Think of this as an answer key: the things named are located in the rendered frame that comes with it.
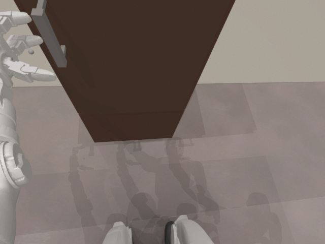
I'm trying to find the right robot shin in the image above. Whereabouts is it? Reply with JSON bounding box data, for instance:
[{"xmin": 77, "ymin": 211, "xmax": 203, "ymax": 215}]
[{"xmin": 171, "ymin": 215, "xmax": 188, "ymax": 244}]

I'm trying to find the handle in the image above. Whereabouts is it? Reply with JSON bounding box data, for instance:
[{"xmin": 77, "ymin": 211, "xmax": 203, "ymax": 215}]
[{"xmin": 31, "ymin": 0, "xmax": 67, "ymax": 67}]

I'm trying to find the robot right thigh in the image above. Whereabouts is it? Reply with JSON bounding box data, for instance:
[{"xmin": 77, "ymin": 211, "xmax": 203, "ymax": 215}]
[{"xmin": 171, "ymin": 220, "xmax": 214, "ymax": 244}]

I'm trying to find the cupboard door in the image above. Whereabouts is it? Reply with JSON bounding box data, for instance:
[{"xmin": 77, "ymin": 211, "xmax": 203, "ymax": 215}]
[{"xmin": 20, "ymin": 0, "xmax": 231, "ymax": 114}]

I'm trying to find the robot left forearm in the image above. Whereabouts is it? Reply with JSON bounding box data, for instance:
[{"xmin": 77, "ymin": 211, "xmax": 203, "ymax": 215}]
[{"xmin": 0, "ymin": 69, "xmax": 20, "ymax": 146}]

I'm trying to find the robot left upper arm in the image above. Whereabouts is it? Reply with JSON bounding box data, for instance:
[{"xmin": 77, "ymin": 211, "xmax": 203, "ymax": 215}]
[{"xmin": 0, "ymin": 141, "xmax": 32, "ymax": 244}]

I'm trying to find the robot left hand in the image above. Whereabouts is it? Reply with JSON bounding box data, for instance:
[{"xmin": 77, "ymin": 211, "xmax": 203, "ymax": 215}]
[{"xmin": 0, "ymin": 11, "xmax": 56, "ymax": 83}]

